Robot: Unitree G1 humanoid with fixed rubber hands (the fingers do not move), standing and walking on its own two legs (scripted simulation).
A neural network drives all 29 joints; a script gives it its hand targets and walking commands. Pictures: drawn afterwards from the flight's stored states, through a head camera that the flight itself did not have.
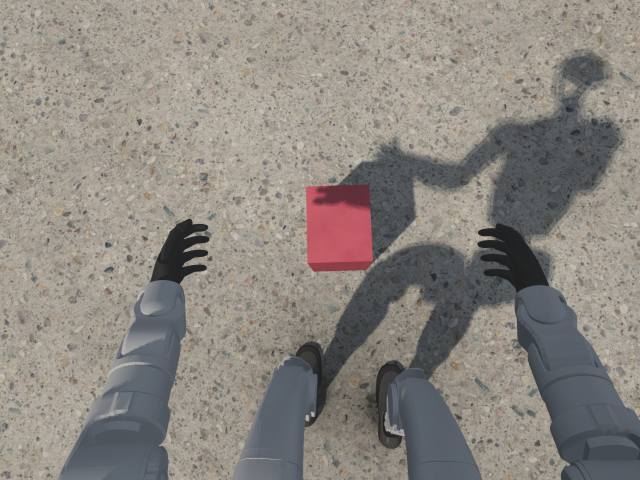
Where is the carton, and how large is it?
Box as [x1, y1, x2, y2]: [306, 184, 372, 271]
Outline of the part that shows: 368,184 306,187 307,262 314,271 365,269 372,261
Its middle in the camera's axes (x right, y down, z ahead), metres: +0.05 -0.02 +0.98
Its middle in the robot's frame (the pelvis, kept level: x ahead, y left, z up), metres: +0.49 +0.01 -0.60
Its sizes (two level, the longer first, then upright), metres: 0.179 0.147 0.223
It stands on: the floor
